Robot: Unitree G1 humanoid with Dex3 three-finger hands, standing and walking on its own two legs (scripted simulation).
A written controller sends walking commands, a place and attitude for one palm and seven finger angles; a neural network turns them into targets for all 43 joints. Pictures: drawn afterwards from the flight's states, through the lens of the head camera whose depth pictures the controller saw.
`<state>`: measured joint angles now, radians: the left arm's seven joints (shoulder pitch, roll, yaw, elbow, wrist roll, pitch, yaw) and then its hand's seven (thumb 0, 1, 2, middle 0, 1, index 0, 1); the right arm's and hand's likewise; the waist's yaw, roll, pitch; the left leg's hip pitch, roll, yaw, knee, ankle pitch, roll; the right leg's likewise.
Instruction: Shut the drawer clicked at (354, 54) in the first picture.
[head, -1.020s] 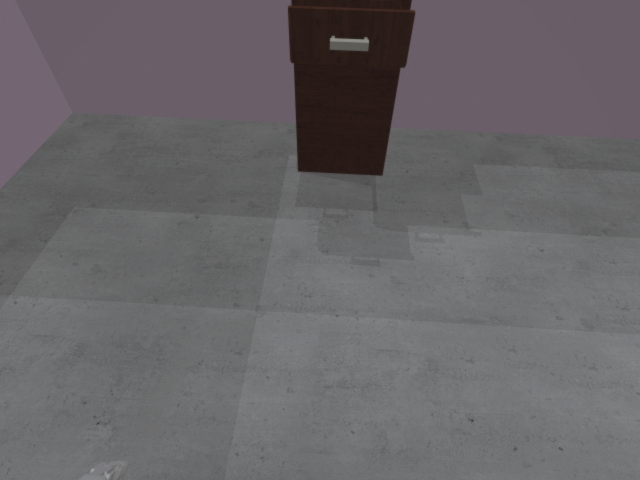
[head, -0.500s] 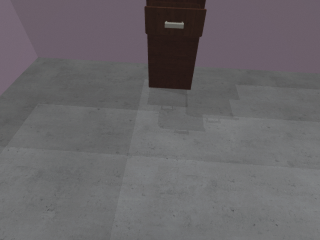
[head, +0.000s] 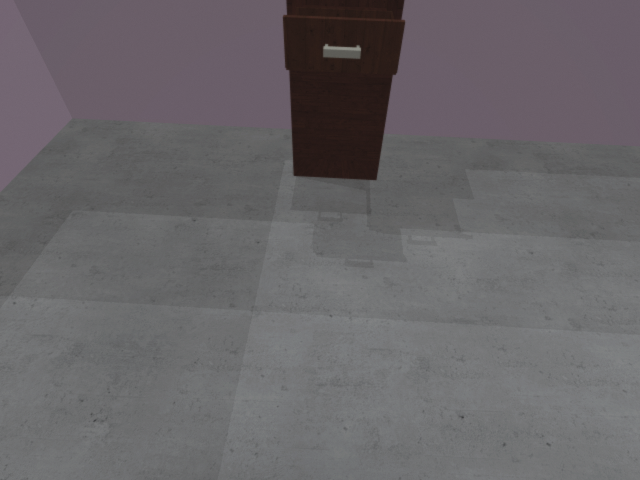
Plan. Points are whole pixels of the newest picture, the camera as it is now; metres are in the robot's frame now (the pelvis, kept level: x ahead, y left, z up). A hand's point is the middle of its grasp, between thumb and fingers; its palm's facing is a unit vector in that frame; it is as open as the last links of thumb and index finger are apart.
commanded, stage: look at it before walking up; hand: left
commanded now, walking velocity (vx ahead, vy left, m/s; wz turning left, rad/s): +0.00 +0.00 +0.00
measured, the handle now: (342, 49) +1.34 +0.00 -0.01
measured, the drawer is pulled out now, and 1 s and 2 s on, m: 0.28 0.28 0.28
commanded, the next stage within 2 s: walk to a spot facing it in 0.42 s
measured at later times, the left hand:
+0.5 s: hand out of the picture +0.08 +0.25 -0.16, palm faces -0.02 -0.94 -0.34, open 7.4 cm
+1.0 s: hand out of the picture +0.07 +0.15 -0.18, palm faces -0.04 -0.98 -0.19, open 7.4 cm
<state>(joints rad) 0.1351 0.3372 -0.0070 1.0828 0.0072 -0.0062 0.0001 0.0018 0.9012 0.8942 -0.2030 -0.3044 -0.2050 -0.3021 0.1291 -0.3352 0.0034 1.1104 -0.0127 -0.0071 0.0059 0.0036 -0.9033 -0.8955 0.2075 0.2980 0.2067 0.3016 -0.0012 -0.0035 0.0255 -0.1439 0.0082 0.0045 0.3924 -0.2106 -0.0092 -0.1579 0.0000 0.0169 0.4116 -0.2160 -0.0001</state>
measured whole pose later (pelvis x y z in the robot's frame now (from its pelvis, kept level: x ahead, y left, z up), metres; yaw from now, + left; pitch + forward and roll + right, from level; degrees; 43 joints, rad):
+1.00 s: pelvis +0.10 -0.02 -0.01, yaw -8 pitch -1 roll +0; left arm 0.43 0.15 0.03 1.07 0.02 -0.07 0.01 0.00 0.90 0.89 -0.20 -0.30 -0.20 -0.30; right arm 0.30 -0.19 -0.03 1.12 -0.02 0.01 0.01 0.01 -0.91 -0.90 0.21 0.30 0.20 0.30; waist 0.04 0.01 0.03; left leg -0.41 0.07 0.08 1.13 -0.46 -0.02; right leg -0.12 0.04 0.01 0.54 -0.41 -0.05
